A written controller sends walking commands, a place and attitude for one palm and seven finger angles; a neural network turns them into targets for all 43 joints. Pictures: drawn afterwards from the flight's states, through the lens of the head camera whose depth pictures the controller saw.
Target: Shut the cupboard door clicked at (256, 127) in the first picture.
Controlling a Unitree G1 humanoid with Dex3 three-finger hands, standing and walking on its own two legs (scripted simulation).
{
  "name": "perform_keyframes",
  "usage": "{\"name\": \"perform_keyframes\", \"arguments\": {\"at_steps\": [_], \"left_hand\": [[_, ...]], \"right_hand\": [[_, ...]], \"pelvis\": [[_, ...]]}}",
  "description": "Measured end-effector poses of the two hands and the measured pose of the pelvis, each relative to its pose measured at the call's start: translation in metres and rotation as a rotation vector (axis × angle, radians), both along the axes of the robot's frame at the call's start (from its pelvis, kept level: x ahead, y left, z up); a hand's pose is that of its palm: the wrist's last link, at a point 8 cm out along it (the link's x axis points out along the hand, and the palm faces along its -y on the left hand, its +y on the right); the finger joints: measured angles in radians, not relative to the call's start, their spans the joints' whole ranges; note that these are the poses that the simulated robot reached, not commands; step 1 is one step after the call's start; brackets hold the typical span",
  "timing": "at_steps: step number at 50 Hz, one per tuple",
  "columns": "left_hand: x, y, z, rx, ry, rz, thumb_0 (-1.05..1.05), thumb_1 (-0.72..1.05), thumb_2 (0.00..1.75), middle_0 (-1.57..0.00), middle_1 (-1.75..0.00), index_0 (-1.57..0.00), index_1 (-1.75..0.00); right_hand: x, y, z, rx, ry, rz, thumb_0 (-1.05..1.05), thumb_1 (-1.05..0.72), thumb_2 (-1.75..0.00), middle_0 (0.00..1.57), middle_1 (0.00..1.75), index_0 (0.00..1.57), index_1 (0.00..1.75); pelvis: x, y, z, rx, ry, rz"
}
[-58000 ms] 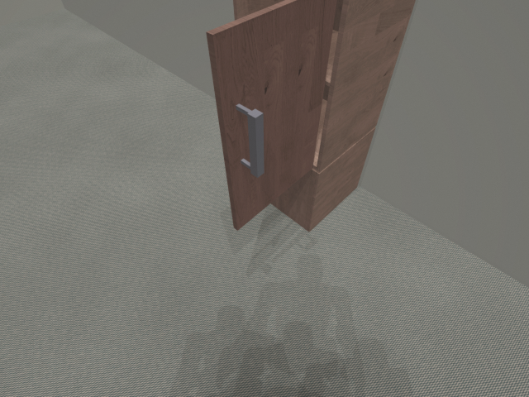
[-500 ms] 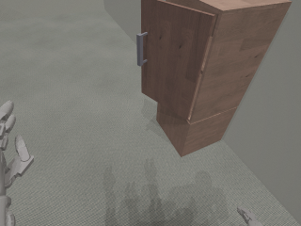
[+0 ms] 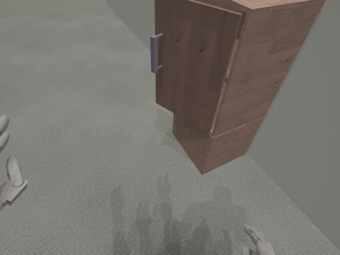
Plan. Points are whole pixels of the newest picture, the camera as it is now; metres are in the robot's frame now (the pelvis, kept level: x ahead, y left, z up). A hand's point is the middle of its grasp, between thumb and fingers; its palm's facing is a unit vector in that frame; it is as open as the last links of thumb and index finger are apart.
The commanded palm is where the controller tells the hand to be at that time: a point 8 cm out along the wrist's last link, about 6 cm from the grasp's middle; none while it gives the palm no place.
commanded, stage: let the arm hang, fingers relaxed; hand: left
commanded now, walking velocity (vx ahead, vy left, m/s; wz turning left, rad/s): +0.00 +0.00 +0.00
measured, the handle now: (157, 53) +0.97 +0.12 +0.00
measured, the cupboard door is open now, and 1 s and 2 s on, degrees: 23 23 23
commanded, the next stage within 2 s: look to check the result in 1.12 s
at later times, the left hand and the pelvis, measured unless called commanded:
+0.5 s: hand out of the picture -0.03 +0.20 -0.18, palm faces +0.03 -0.98 -0.20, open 7.1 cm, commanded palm none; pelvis -0.03 +0.01 +0.00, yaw +1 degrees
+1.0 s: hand out of the picture -0.02 +0.19 -0.17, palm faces +0.01 -0.98 -0.18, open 7.4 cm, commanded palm none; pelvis -0.02 +0.02 +0.01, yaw -1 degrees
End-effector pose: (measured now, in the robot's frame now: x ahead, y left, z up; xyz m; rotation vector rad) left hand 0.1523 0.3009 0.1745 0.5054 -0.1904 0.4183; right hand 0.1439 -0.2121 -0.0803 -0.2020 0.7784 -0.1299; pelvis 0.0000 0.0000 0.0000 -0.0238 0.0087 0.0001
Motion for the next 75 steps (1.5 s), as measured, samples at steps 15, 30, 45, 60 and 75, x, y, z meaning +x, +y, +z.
{"name": "perform_keyframes", "arguments": {"at_steps": [15, 30, 45, 60, 75], "left_hand": [[-0.093, -0.073, -0.305, -0.517, 1.250, -0.030, 0.01, 0.91, 0.90, -0.20, -0.30, -0.20, -0.29], [-0.223, -0.036, -0.308, -0.565, 1.575, 0.260, -0.01, 0.94, 0.90, -0.20, -0.30, -0.20, -0.29], [-0.192, -0.052, -0.312, -0.576, 1.520, 0.195, 0.00, 0.91, 0.90, -0.20, -0.30, -0.20, -0.29], [-0.169, -0.068, -0.316, -0.594, 1.519, 0.148, 0.00, 0.91, 0.90, -0.20, -0.30, -0.20, -0.29], [-0.167, -0.053, -0.309, -0.552, 1.540, 0.202, 0.00, 0.91, 0.90, -0.20, -0.30, -0.20, -0.29]], "right_hand": [[-0.093, -0.034, -0.043, -0.037, 0.331, -0.035, 0.01, -0.91, -0.90, 0.20, 0.30, 0.20, 0.30], [-0.190, -0.002, -0.059, 0.040, 0.648, -0.116, 0.01, -0.91, -0.90, 0.20, 0.30, 0.20, 0.30], [-0.166, 0.010, -0.063, 0.076, 0.573, -0.127, 0.01, -0.91, -0.90, 0.20, 0.30, 0.20, 0.30], [-0.177, 0.003, -0.057, 0.059, 0.627, -0.156, 0.00, -0.91, -0.90, 0.20, 0.30, 0.20, 0.30], [-0.159, -0.003, -0.059, 0.062, 0.625, -0.144, 0.00, -0.91, -0.90, 0.20, 0.30, 0.20, 0.30]], "pelvis": [[-0.023, 0.011, -0.010, 0.015, -0.028, 0.009], [-0.025, 0.018, 0.003, 0.002, -0.031, 0.009], [-0.020, 0.021, 0.005, 0.015, -0.044, -0.013], [-0.012, 0.016, 0.007, 0.017, -0.040, -0.013], [-0.002, 0.011, 0.008, 0.019, -0.042, -0.015]]}}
